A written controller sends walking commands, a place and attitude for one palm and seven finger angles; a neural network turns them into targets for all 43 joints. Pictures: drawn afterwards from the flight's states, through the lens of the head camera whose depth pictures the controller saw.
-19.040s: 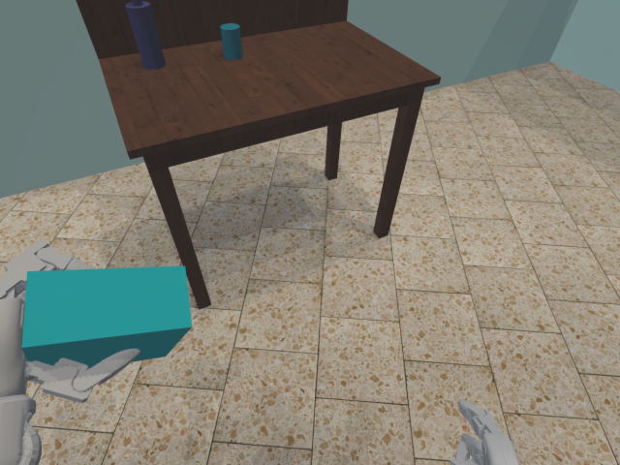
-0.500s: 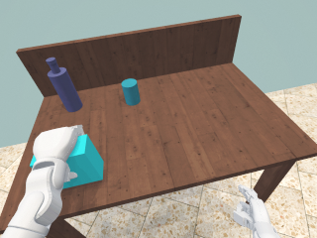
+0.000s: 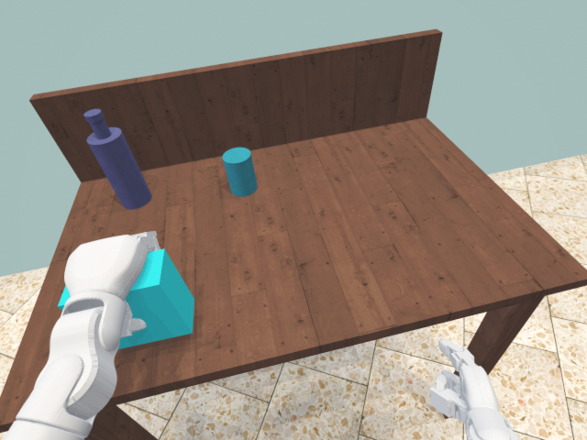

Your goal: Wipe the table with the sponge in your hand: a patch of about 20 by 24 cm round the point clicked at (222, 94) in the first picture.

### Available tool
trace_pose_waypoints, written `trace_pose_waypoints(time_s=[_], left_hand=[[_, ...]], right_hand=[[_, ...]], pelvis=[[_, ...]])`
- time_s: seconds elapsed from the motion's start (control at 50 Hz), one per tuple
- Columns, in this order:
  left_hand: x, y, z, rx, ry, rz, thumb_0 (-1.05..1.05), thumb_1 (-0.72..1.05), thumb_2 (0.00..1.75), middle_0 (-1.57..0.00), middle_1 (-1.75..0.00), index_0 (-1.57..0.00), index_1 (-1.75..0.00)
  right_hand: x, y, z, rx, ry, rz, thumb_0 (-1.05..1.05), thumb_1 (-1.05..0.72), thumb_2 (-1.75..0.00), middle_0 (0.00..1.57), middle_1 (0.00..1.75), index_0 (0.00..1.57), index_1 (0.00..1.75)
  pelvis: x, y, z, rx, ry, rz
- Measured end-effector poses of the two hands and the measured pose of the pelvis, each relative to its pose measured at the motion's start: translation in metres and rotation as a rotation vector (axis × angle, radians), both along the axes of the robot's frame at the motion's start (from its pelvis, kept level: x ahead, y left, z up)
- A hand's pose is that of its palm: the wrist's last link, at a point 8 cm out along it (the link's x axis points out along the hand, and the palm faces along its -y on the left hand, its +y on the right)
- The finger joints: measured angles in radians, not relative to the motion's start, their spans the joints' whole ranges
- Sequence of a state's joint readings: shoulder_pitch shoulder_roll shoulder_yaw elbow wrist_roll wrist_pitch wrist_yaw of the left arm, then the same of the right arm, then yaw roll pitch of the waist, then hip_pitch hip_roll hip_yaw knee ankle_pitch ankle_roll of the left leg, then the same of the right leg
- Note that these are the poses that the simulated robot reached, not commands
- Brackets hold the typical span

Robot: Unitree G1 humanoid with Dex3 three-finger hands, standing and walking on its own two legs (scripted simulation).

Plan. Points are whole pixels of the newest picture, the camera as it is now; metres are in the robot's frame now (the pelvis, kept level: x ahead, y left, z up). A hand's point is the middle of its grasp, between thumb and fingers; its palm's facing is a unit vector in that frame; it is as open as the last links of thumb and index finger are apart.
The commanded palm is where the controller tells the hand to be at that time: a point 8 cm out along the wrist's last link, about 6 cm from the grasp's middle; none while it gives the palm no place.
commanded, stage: lower the sponge onto the table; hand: left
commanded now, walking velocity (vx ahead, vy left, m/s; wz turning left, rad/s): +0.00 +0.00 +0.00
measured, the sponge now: (141, 310) +0.25 +0.28 +0.05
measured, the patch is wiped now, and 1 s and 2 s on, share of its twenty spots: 0.00 0.00 0.25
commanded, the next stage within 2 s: wipe forward along the first lane in 1.02 s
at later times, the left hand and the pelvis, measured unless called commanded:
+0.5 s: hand (125, 295) +0.25 +0.29 +0.09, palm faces +0.01 -0.05 -1.00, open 9.9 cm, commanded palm +0.22 +0.28 +0.15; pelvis +0.00 +0.00 +0.00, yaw +0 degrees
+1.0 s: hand (135, 300) +0.26 +0.28 +0.06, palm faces -0.01 -0.06 -1.00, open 9.9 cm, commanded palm +0.23 +0.28 +0.12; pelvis +0.00 +0.01 +0.00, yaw +0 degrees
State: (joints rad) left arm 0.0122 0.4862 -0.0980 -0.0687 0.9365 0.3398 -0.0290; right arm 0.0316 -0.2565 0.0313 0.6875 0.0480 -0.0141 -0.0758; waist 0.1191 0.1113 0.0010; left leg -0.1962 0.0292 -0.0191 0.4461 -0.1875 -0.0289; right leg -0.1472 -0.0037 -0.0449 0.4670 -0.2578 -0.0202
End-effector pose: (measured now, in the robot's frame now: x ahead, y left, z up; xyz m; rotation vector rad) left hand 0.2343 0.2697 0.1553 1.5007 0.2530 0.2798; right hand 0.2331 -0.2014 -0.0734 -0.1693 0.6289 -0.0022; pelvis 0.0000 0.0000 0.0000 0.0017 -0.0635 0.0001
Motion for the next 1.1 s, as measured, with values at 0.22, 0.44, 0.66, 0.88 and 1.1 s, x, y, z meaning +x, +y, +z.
trace_pose_waypoints(time_s=[0.22, 0.44, 0.66, 0.88, 1.1], left_hand=[[0.000, 0.008, -0.003, -0.002, 0.013, 0.048, -0.01, -0.48, 1.04, -0.75, -1.34, -0.75, -1.35], [-0.001, 0.005, -0.015, -0.005, 0.021, 0.002, -0.01, -0.48, 1.04, -0.75, -1.34, -0.75, -1.35], [-0.005, 0.014, -0.025, -0.017, 0.046, 0.031, -0.01, -0.48, 1.04, -0.75, -1.34, -0.75, -1.35], [0.002, 0.011, -0.035, -0.010, 0.039, 0.014, -0.01, -0.48, 1.04, -0.75, -1.34, -0.75, -1.35], [0.005, 0.010, -0.038, -0.009, 0.041, 0.032, -0.01, -0.48, 1.04, -0.75, -1.35, -0.75, -1.36]], right_hand=[[-0.001, -0.003, 0.001, 0.007, -0.003, -0.008, 0.01, -0.91, -0.90, 0.20, 0.30, 0.20, 0.30], [-0.006, -0.006, -0.002, -0.012, 0.013, -0.025, 0.01, -0.91, -0.90, 0.20, 0.30, 0.20, 0.30], [-0.010, -0.006, -0.004, -0.013, 0.023, -0.031, 0.01, -0.91, -0.90, 0.20, 0.30, 0.20, 0.30], [-0.011, 0.001, -0.005, -0.010, 0.033, -0.032, 0.01, -0.91, -0.90, 0.20, 0.30, 0.20, 0.30], [-0.012, -0.002, -0.007, -0.001, 0.043, -0.037, 0.01, -0.91, -0.90, 0.20, 0.30, 0.20, 0.30]], pelvis=[[0.000, -0.001, 0.000, 0.001, 0.003, -0.002], [0.001, 0.001, 0.000, -0.002, 0.006, -0.004], [0.002, 0.005, 0.000, -0.004, 0.014, 0.000], [0.001, 0.007, -0.001, -0.005, 0.021, 0.000], [0.003, 0.006, -0.002, -0.003, 0.030, -0.002]])
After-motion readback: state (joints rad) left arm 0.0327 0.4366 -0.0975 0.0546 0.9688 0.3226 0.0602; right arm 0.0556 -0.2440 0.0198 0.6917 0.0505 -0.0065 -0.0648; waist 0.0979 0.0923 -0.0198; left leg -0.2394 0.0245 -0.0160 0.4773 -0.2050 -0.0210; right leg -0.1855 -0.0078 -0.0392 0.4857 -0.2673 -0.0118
